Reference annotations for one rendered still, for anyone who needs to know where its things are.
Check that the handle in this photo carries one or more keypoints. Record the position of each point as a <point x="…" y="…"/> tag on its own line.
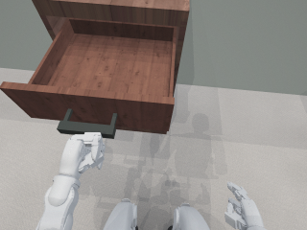
<point x="69" y="127"/>

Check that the robot thigh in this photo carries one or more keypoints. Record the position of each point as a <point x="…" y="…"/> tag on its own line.
<point x="122" y="217"/>
<point x="188" y="218"/>

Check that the left robot forearm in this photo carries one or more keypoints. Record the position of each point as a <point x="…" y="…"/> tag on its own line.
<point x="59" y="202"/>

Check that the cabinet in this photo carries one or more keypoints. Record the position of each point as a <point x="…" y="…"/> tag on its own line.
<point x="53" y="14"/>

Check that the drawer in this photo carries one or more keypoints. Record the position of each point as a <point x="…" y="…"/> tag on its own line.
<point x="100" y="67"/>

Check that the robot left hand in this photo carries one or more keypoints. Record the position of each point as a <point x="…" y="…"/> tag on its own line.
<point x="90" y="146"/>

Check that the right robot thigh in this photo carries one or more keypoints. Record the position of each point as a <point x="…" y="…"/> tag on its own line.
<point x="188" y="218"/>

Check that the robot right hand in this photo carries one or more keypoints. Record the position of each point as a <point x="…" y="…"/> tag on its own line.
<point x="247" y="213"/>

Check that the left robot thigh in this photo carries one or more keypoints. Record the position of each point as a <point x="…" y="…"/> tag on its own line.
<point x="122" y="217"/>

